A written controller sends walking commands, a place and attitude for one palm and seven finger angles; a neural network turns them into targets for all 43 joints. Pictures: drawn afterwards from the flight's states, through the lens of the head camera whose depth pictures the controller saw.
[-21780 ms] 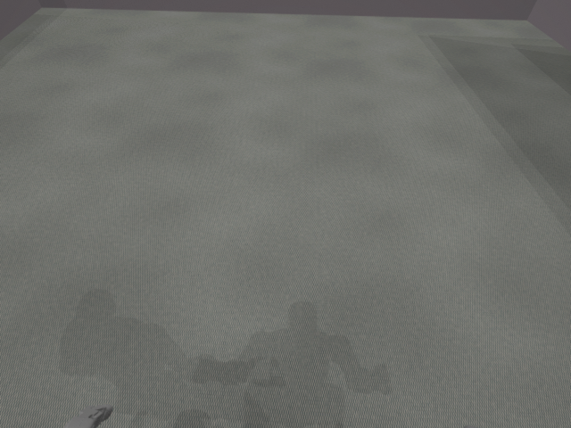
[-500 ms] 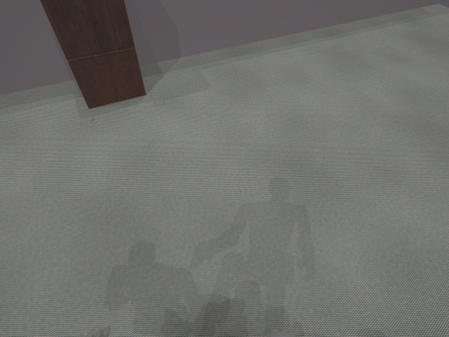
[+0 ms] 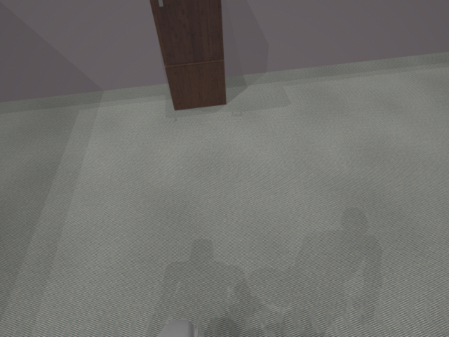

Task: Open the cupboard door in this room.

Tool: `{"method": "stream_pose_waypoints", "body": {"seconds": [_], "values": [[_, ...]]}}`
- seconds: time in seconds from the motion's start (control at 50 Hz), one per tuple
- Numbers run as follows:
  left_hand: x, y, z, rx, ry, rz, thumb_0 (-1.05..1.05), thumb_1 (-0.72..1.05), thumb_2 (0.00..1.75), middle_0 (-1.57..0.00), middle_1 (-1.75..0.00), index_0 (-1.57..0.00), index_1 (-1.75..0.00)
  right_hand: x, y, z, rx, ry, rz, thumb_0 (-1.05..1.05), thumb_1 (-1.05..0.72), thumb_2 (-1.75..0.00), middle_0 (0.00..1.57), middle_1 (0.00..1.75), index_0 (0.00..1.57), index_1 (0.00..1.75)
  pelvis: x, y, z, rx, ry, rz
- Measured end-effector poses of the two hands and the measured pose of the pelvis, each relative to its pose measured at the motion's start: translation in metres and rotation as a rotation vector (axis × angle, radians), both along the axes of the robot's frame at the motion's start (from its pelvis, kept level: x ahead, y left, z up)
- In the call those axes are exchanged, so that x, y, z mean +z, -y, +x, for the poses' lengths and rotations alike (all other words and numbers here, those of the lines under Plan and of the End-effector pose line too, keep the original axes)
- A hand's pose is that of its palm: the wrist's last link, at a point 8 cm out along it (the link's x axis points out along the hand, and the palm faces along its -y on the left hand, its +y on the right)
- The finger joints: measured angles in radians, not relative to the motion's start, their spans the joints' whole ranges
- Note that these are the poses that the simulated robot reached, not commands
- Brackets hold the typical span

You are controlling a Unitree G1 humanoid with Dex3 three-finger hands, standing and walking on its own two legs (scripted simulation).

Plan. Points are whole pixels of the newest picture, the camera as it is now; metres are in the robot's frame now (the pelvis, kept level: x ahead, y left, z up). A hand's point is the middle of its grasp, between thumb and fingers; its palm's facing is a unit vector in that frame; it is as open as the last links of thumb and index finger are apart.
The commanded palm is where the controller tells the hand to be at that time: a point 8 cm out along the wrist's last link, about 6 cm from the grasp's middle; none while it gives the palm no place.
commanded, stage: turn or walk to find it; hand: left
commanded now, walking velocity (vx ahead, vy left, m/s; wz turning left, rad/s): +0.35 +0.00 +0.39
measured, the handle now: out of the picture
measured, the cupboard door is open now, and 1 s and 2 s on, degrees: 0 0 0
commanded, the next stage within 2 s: stand and wait in 1.14 s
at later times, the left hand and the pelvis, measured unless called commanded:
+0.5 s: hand (108, 298) +0.22 +0.30 -0.17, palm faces +0.18 -0.97 -0.19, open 7.4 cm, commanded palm none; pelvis +0.18 +0.10 -0.01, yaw +8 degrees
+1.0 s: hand (148, 230) +0.39 +0.24 -0.17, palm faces +0.23 -0.94 -0.26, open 7.2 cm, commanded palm none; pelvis +0.41 +0.05 -0.01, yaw +11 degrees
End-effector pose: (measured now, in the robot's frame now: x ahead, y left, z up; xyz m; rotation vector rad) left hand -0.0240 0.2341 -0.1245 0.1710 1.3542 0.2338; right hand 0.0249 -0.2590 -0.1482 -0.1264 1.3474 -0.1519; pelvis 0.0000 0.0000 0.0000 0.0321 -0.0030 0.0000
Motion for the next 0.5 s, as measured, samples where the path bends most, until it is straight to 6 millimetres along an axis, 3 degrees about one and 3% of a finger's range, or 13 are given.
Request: {"method": "stream_pose_waypoints", "body": {"seconds": [0.06, 0.14, 0.2, 0.24, 0.3, 0.36, 0.5], "values": [[-0.006, -0.006, -0.023, 0.071, -0.073, -0.019, 0.00, 0.90, 0.90, -0.20, -0.30, -0.20, -0.30, 0.002, -0.017, 0.050, 0.076, 0.039, -0.001, 0.01, -0.91, -0.90, 0.19, 0.30, 0.19, 0.30, -0.003, -0.011, 0.016, 0.036, -0.004, -0.010], [-0.017, -0.017, -0.044, 0.157, -0.170, -0.056, 0.00, 0.90, 0.90, -0.20, -0.30, -0.20, -0.30, 0.005, -0.055, 0.131, 0.192, 0.131, -0.002, 0.01, -0.91, -0.90, 0.19, 0.30, 0.19, 0.30, -0.011, -0.032, 0.041, 0.074, -0.008, -0.027], [-0.033, -0.031, -0.048, 0.195, -0.242, -0.092, 0.00, 0.90, 0.90, -0.20, -0.30, -0.20, -0.30, 0.004, -0.089, 0.192, 0.257, 0.235, -0.012, 0.01, -0.91, -0.90, 0.19, 0.30, 0.19, 0.30, -0.026, -0.055, 0.066, 0.088, -0.007, -0.034], [-0.041, -0.043, -0.038, 0.198, -0.273, -0.110, 0.00, 0.91, 0.90, -0.20, -0.30, -0.20, -0.30, 0.004, -0.108, 0.219, 0.265, 0.302, -0.018, 0.00, -0.91, -0.90, 0.19, 0.30, 0.20, 0.30, -0.031, -0.067, 0.078, 0.094, 0.003, -0.029], [-0.042, -0.065, 0.008, 0.178, -0.223, -0.102, 0.01, 0.91, 0.90, -0.20, -0.30, -0.20, -0.30, 0.011, -0.125, 0.232, 0.245, 0.319, -0.016, 0.00, -0.91, -0.90, 0.19, 0.30, 0.20, 0.30, -0.025, -0.080, 0.099, 0.091, 0.018, -0.032], [-0.037, -0.086, 0.075, 0.142, -0.094, -0.081, 0.01, 0.91, 0.90, -0.20, -0.30, -0.20, -0.30, 0.013, -0.135, 0.227, 0.219, 0.268, -0.011, 0.00, -0.90, -0.90, 0.20, 0.30, 0.20, 0.30, -0.015, -0.089, 0.120, 0.110, 0.026, -0.033], [-0.018, -0.109, 0.230, 0.074, 0.182, -0.045, 0.00, 0.91, 0.90, -0.19, -0.30, -0.19, -0.30, 0.010, -0.117, 0.205, 0.131, 0.102, -0.051, -0.02, -0.94, -0.90, 0.20, 0.30, 0.20, 0.30, -0.007, -0.096, 0.175, 0.141, 0.025, -0.007]]}}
